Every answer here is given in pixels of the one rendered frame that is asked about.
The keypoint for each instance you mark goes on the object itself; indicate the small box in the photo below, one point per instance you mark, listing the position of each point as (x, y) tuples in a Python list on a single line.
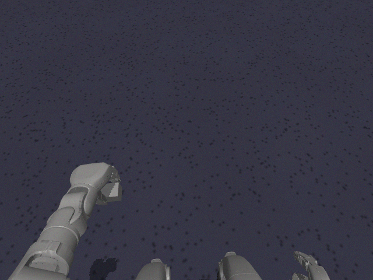
[(112, 192)]

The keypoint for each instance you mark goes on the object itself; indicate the left robot arm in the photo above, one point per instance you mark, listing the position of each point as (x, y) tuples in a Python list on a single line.
[(51, 256)]

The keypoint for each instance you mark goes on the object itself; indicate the right robot hand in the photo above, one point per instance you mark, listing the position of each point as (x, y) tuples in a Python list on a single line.
[(315, 272)]

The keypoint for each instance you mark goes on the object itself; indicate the left robot hand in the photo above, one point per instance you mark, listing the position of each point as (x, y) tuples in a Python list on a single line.
[(96, 175)]

